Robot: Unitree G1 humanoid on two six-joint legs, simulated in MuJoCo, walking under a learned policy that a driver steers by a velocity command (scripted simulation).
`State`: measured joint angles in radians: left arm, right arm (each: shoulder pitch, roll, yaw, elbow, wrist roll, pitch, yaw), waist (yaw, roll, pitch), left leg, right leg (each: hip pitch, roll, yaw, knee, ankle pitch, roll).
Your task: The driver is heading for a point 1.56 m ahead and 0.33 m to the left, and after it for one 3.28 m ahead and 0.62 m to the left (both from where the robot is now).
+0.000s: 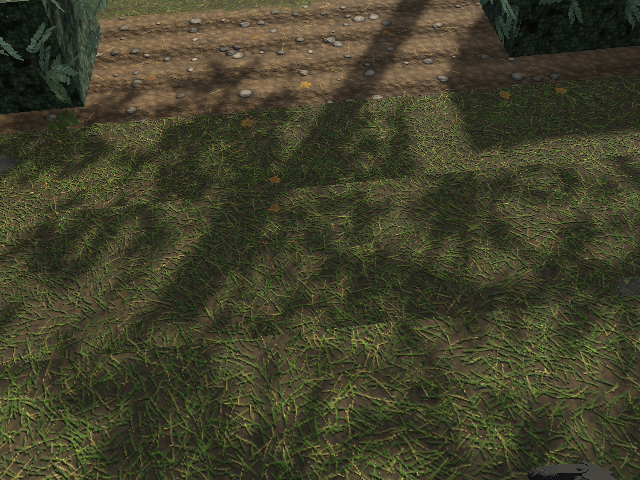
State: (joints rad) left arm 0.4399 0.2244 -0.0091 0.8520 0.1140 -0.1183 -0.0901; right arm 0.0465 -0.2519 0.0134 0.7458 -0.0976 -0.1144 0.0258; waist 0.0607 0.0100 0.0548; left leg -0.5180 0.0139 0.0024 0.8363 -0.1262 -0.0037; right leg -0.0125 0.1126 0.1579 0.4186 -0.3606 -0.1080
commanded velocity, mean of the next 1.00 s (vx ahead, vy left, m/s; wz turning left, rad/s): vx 0.49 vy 0.00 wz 0.32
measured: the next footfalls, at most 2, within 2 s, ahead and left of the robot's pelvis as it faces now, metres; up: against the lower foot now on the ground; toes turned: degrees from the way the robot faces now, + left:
left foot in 0.06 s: +0.09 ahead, +0.11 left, +0.00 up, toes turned -2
right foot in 0.34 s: +0.31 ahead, -0.20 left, -0.04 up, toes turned -3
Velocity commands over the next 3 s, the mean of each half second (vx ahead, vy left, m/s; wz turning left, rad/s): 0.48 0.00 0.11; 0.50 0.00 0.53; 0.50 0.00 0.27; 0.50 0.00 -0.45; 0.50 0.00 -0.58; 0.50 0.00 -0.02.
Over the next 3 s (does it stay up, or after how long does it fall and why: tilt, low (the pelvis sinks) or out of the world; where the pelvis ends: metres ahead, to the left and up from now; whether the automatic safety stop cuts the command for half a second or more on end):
stays up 1.56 0.31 -0.41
